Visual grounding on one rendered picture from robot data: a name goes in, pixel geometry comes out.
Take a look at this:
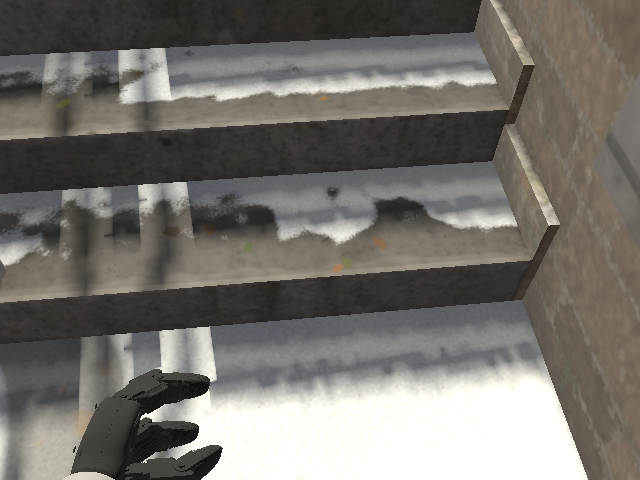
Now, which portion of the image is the left robot hand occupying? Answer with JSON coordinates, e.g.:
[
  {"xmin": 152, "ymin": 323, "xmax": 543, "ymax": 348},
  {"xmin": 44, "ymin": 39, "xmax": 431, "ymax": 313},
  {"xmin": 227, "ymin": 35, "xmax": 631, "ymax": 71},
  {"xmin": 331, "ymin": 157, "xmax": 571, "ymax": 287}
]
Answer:
[{"xmin": 70, "ymin": 369, "xmax": 223, "ymax": 480}]

